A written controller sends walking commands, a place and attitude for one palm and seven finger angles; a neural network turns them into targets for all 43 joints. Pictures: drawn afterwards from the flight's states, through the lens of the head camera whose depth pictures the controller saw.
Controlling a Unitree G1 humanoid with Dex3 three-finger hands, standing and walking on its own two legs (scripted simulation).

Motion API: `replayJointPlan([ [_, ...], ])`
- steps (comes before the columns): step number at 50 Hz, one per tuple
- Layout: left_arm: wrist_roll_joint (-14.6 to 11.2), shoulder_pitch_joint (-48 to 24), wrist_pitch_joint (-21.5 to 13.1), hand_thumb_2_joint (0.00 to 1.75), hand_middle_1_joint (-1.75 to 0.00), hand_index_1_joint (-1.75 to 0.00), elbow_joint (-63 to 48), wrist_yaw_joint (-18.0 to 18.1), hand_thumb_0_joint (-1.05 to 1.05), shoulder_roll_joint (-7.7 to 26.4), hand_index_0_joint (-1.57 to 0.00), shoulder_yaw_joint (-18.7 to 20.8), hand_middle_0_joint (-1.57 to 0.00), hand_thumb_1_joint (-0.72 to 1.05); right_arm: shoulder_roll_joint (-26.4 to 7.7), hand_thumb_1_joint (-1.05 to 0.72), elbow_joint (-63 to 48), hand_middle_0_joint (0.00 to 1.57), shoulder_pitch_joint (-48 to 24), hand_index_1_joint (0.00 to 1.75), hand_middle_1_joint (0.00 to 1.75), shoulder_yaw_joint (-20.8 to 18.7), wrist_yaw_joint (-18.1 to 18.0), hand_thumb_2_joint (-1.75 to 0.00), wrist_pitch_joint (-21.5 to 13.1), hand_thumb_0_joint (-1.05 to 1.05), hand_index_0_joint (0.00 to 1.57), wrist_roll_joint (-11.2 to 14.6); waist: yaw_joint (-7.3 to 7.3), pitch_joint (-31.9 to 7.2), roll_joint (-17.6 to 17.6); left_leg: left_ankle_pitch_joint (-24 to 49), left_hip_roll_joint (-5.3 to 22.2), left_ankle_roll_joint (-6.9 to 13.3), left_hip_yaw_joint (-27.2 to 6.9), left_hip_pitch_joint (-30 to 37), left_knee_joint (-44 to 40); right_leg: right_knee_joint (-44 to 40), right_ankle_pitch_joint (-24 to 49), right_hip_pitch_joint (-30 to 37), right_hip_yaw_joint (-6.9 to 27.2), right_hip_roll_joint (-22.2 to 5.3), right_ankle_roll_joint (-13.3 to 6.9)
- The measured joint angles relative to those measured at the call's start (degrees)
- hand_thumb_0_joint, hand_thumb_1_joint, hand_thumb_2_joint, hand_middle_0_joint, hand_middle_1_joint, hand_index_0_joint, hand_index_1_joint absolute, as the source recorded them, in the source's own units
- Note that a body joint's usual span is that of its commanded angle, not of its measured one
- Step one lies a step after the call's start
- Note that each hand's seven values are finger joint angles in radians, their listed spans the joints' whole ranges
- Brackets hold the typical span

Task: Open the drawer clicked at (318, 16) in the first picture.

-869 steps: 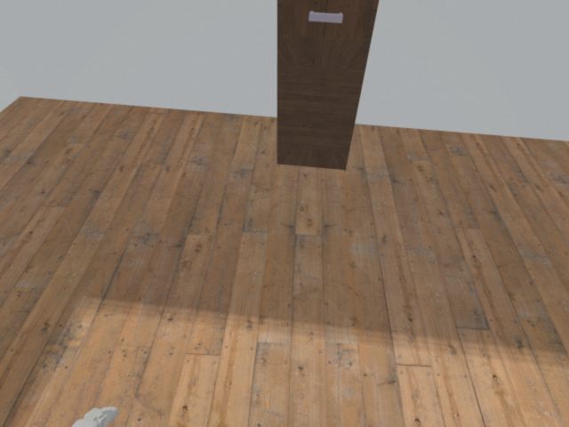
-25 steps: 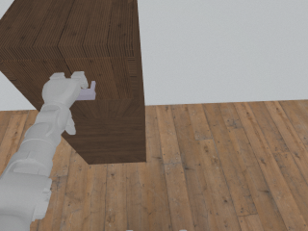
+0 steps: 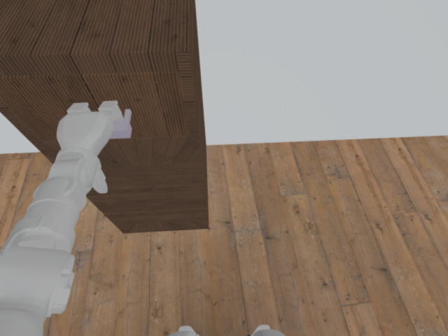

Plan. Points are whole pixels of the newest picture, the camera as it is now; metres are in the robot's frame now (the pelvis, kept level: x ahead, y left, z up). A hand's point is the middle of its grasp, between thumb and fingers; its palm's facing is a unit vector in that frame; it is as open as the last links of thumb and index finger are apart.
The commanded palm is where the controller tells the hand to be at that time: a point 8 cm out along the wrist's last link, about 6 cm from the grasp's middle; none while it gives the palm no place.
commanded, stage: lower the fingers behind the handle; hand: left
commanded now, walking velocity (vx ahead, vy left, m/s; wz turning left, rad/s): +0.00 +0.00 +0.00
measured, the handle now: (98, 122) +0.51 +0.24 +0.04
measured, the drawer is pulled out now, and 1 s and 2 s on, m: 0.00 0.00 0.08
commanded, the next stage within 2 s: close the thumb around the handle in 0.36 s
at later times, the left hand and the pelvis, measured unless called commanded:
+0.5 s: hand (97, 149) +0.46 +0.24 +0.02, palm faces -0.07 -0.04 -1.00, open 13.8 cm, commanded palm +0.44 +0.24 +0.07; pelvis +0.00 +0.00 +0.00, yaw +0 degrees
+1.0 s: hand (95, 148) +0.46 +0.24 +0.02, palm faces -0.07 -0.04 -1.00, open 6.7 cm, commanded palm +0.44 +0.24 +0.07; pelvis +0.00 +0.01 +0.00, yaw +0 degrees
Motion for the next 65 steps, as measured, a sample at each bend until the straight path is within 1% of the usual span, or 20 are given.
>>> replayJointPlan([
  [6, -0.18, -0.03, 1.23, 0.3, -1.21, -1.23, 0.47, 0.72, 0.0, -0.31, -0.33, -0.13, -0.32, -0.49, -0.13, -0.91, 0.09, 0.21, -0.24, 0.3, 0.3, 0.11, 0.3, -0.9, 0.47, 0.0, 0.2, 0.14, -0.13, -0.25, 0.19, -0.34, 0.04, 0.09, -0.04, -0.49, 0.69, 0.49, -0.24, -0.39, -0.05, 0.04, 0.08],
  [15, -0.32, -0.52, 2.6, 0.3, -1.2, -1.22, 0.98, -0.35, 0.0, -0.62, -0.32, -0.57, -0.32, -0.49, 0.23, -0.91, -0.58, 0.21, -0.47, 0.3, 0.3, 0.39, 0.2, -0.9, 0.58, 0.0, 0.2, 0.36, -0.38, -0.14, 0.18, -0.03, 0.01, 0.16, -0.01, 0.06, 0.31, 0.01, 0.13, 0.19, 0.0, 0.02, 0.15],
  [25, -0.41, 0.32, 1.74, 0.3, -1.2, -1.21, 0.22, -0.81, 0.0, -0.21, -0.32, -0.06, -0.31, -0.49, 0.38, -0.91, -0.64, 0.21, -0.14, 0.3, 0.3, 0.49, 0.03, -0.9, 0.59, 0.0, 0.2, 0.33, -0.29, -0.12, 0.11, -0.13, 0.05, 0.27, 0.23, 0.37, 0.25, -0.05, 0.14, 0.42, 0.27, 0.07, 0.25],
  [28, -0.52, 0.98, 1.35, 0.32, -1.2, -1.21, -0.44, -0.81, 0.0, -0.1, -0.32, 0.49, -0.31, -0.46, 0.33, -0.91, -0.55, 0.21, -0.05, 0.3, 0.3, 0.38, 0.09, -0.9, 0.66, 0.0, 0.2, 0.18, -0.18, -0.22, 0.12, -0.22, 0.1, 0.29, 0.33, 0.43, 0.27, -0.08, 0.12, 0.46, 0.38, 0.12, 0.28],
  [32, -0.54, 1.98, 1.19, 0.36, -1.21, -1.22, -1.38, -0.74, 0.0, -0.12, -0.32, 0.45, -0.32, -0.35, 0.24, -0.91, -0.5, 0.21, 0.14, 0.3, 0.3, 0.02, 0.21, -0.9, 0.81, 0.0, 0.2, 0.12, 0.1, -0.42, 0.27, -0.35, 0.11, 0.32, 0.35, 0.63, 0.26, -0.19, 0.06, 0.71, 0.42, 0.14, 0.34],
  [36, -0.62, 2.45, 1.2, 0.43, -1.23, -1.24, -1.76, -0.33, 0.0, -0.42, -0.34, 0.2, -0.32, -0.19, 0.17, -0.91, -0.29, 0.21, -0.06, 0.3, 0.3, -0.1, 0.36, -0.9, 0.99, 0.0, 0.2, 0.18, 0.35, -0.44, 0.31, -0.42, 0.07, 0.39, 0.34, 0.99, 0.2, -0.32, 0.01, 1.11, 0.42, 0.1, 0.41],
  [46, -0.47, 0.38, 2.56, 0.65, -1.28, -1.29, -0.23, -0.25, 0.0, -0.68, -0.37, -1.19, -0.36, 0.32, 0.24, -0.91, -0.65, 0.21, -0.73, 0.3, 0.3, 0.03, 0.35, -0.9, 0.73, 0.0, 0.2, 0.4, 0.2, -0.11, 0.22, -0.22, -0.23, 0.43, -0.03, 0.68, 0.23, -0.3, 0.03, 0.97, 0.05, -0.17, 0.46],
  [53, -0.65, 0.17, 2.31, 0.8, -1.32, -1.33, 0.06, -1.13, 0.0, -0.57, -0.4, -0.71, -0.39, 0.66, 0.37, -0.91, -0.64, 0.21, -0.37, 0.3, 0.3, 0.23, 0.27, -0.9, 0.81, 0.0, 0.2, 0.3, 0.14, -0.41, 0.17, -0.34, -0.15, 0.43, 0.08, 0.67, 0.22, -0.28, -0.03, 0.89, 0.18, -0.09, 0.45],
  [57, -0.16, 0.37, 2.53, 0.8, -1.34, -1.34, -0.07, -0.69, 0.0, -0.55, -0.41, -1.05, -0.36, 0.68, 0.38, -0.91, -0.65, 0.21, -0.03, 0.3, 0.3, 0.14, 0.32, -0.9, 0.82, 0.0, 0.2, 0.32, 0.19, -0.3, 0.29, -0.47, -0.13, 0.4, 0.03, 0.57, 0.44, -0.1, -0.16, 0.81, 0.13, -0.07, 0.42],
  [61, -0.38, 0.13, 2.51, 0.8, -1.34, -1.35, 0.01, -0.7, -0.01, -0.45, -0.41, -1.47, -0.35, 0.68, 0.46, -0.91, -0.48, 0.21, 0.24, 0.3, 0.3, 0.13, 0.24, -0.9, 0.75, 0.0, 0.2, 0.41, 0.24, -0.17, 0.29, -0.47, -0.16, 0.37, -0.13, 0.47, 0.52, -0.01, -0.22, 0.77, -0.03, -0.09, 0.37],
  [65, -0.5, 0.68, 2.1, 0.79, -1.34, -1.35, -0.35, -1.17, 0.0, -0.07, -0.41, -0.79, -0.35, 0.68, 0.44, -0.91, -0.41, 0.21, 0.19, 0.3, 0.3, 0.21, 0.19, -0.9, 0.87, 0.0, 0.2, 0.31, 0.05, -0.26, 0.24, -0.42, -0.04, 0.3, 0.0, 0.6, 0.36, -0.14, -0.12, 0.8, 0.12, 0.03, 0.31],
])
